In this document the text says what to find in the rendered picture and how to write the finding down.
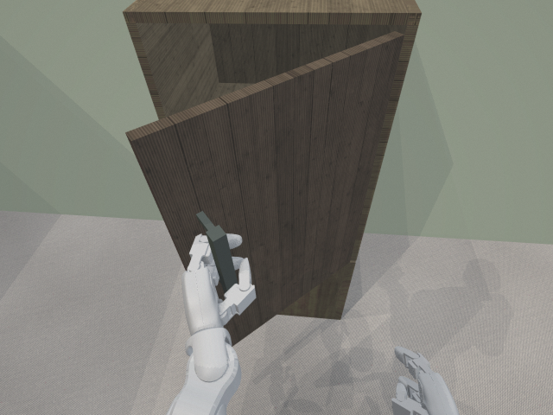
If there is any cupboard door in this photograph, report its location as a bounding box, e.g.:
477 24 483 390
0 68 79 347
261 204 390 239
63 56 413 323
125 31 404 346

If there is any robot right hand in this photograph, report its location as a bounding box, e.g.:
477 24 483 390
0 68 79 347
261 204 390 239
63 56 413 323
391 346 460 415

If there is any robot left hand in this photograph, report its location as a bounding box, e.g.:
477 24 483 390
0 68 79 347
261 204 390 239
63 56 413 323
181 233 256 336

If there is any left robot forearm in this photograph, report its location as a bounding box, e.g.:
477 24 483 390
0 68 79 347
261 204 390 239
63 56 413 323
166 327 242 415

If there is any handle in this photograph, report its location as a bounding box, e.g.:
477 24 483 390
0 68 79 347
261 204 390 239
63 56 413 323
196 211 238 293

